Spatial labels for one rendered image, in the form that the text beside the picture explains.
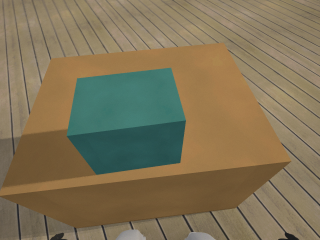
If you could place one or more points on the carton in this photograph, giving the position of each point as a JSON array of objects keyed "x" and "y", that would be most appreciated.
[{"x": 127, "y": 121}]

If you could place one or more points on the left robot thigh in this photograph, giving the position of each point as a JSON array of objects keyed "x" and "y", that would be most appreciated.
[{"x": 132, "y": 234}]

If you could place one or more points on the pedestal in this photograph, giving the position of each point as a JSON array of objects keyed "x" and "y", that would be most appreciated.
[{"x": 229, "y": 147}]

